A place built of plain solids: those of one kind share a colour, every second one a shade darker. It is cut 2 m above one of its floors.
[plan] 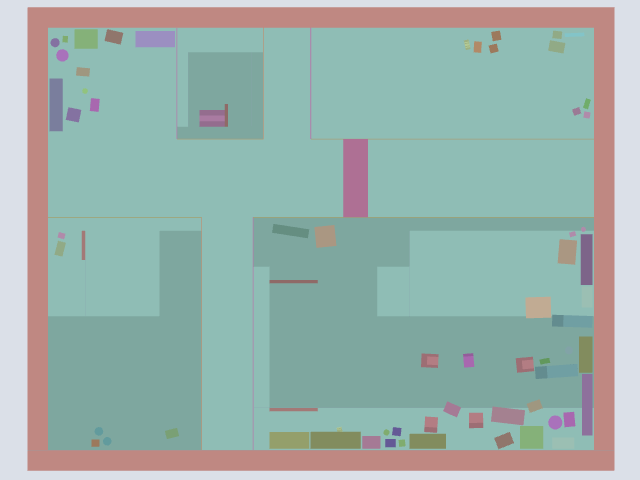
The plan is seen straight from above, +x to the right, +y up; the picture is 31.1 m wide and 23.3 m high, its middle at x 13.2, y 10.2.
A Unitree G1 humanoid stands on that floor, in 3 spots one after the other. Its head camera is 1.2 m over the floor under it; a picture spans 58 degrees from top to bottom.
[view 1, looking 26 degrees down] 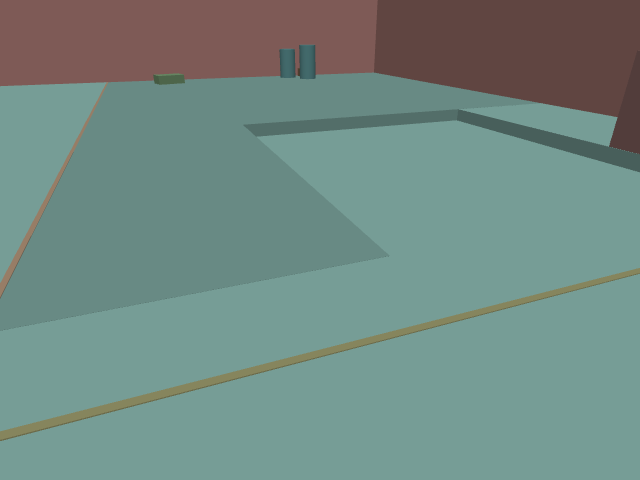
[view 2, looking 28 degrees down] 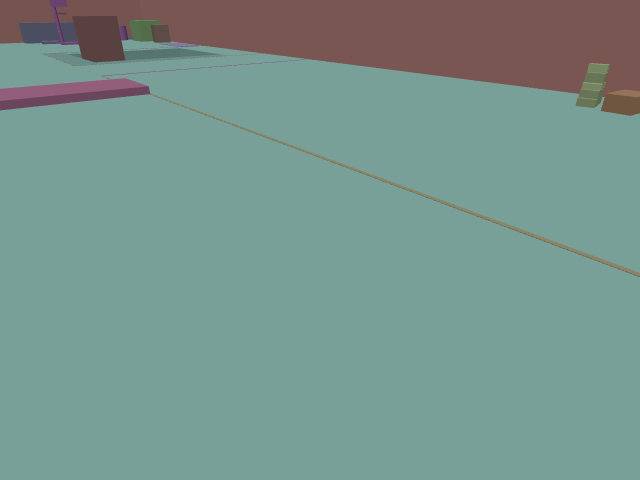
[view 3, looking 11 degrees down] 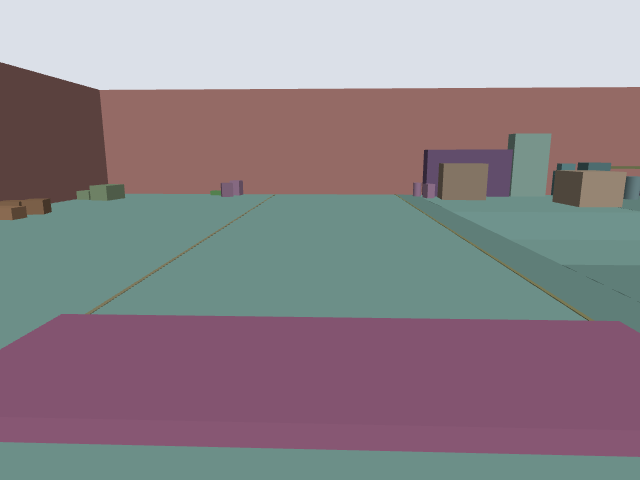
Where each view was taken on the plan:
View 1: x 6.60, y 12.60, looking -111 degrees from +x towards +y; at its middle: floor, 2.74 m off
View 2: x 22.90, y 12.65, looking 141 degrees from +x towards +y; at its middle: floor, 2.56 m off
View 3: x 12.73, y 13.20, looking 2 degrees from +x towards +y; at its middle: floor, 6.29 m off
